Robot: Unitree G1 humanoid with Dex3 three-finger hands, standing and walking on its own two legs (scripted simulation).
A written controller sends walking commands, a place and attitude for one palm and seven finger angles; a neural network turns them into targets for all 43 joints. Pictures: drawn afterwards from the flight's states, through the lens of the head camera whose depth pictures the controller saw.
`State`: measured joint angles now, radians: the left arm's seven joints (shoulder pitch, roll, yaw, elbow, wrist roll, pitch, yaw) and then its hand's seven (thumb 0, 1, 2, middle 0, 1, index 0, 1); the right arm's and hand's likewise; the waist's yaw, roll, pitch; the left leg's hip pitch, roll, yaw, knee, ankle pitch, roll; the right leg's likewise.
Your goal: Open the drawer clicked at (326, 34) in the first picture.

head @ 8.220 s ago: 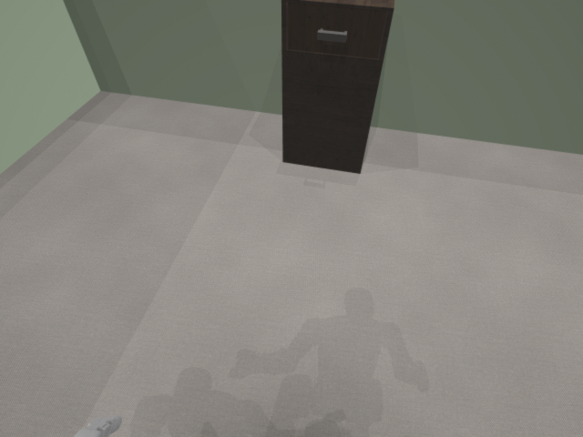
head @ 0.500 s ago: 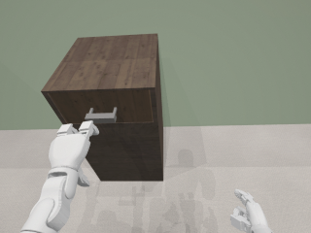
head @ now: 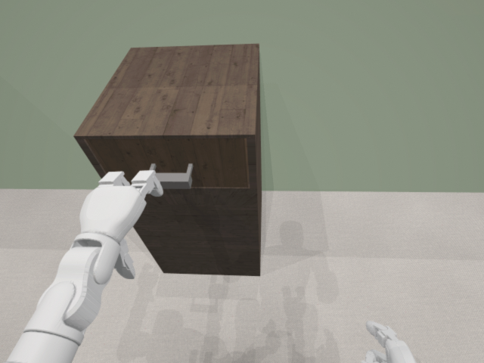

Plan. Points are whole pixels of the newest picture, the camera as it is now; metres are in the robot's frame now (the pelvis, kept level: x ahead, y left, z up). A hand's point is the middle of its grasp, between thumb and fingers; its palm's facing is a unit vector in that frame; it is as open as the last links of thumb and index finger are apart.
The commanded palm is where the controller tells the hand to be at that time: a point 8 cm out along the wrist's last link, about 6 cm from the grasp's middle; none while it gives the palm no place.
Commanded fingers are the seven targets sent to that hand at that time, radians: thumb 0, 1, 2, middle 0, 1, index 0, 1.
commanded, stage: raise the hand with hooked fingers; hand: left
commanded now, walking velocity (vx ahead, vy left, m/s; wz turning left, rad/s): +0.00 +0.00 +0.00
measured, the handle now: (169, 174) +0.53 +0.27 -0.06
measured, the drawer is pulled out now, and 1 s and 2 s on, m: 0.00 0.00 0.00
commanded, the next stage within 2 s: move the hooked fingers above the handle in 0.12 s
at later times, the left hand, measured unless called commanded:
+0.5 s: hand (139, 217) +0.32 +0.23 +0.06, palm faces -0.01 -0.05 -1.00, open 13.8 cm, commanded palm +0.31 +0.24 +0.11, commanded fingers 0.00 -0.50 0.30 -0.30 -1.20 -0.30 -1.20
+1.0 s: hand (151, 193) +0.39 +0.24 +0.03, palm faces -0.03 -0.02 -1.00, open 13.8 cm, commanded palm +0.38 +0.25 +0.09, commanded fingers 0.00 -0.50 0.30 -0.30 -1.20 -0.30 -1.20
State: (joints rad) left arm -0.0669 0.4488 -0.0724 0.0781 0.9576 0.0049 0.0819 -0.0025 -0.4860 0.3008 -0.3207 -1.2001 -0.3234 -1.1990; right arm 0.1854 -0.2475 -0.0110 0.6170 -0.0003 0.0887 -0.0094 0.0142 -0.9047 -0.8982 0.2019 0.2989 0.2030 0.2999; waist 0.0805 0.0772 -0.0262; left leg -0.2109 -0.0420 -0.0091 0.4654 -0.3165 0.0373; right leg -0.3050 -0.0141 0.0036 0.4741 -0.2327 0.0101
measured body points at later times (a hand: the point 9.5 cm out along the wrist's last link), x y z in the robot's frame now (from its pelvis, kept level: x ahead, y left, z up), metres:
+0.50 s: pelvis +0.00 -0.02 +0.00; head +0.03 -0.05 +0.45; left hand +0.32 +0.23 +0.11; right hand +0.20 -0.25 -0.11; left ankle -0.05 +0.09 -0.74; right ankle +0.00 -0.13 -0.74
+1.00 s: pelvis +0.00 -0.01 -0.01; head +0.06 -0.04 +0.43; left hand +0.39 +0.24 +0.08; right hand +0.08 -0.28 -0.15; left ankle -0.05 +0.09 -0.74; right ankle +0.00 -0.13 -0.74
